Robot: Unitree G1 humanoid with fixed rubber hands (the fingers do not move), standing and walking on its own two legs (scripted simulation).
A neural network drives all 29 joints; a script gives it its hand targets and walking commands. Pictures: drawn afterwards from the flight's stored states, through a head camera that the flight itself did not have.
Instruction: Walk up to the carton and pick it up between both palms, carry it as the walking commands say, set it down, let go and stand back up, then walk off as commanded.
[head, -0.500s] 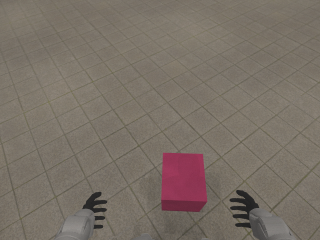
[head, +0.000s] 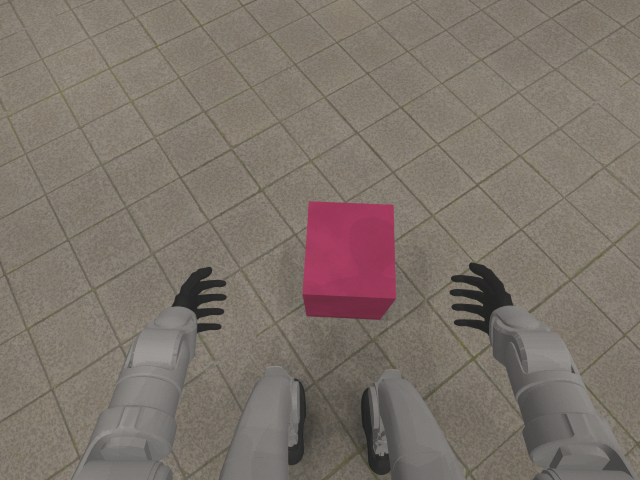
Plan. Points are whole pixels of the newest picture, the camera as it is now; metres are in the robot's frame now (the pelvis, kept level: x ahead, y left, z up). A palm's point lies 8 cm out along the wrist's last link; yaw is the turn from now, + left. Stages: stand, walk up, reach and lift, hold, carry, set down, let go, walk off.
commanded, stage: reach and lift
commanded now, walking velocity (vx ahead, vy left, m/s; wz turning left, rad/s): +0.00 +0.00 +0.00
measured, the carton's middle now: (346, 264) +0.54 -0.06 -0.56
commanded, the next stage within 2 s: none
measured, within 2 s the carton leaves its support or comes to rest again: neither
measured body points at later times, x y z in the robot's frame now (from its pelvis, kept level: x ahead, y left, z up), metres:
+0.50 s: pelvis +0.00 +0.01 -0.04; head +0.28 +0.00 +0.31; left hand +0.49 +0.18 -0.15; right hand +0.46 -0.24 -0.14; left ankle +0.12 +0.10 -0.66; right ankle +0.09 -0.12 -0.66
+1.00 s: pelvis +0.08 -0.01 -0.05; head +0.40 -0.02 +0.27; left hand +0.57 +0.16 -0.21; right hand +0.55 -0.25 -0.18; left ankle +0.12 +0.11 -0.65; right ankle +0.09 -0.12 -0.65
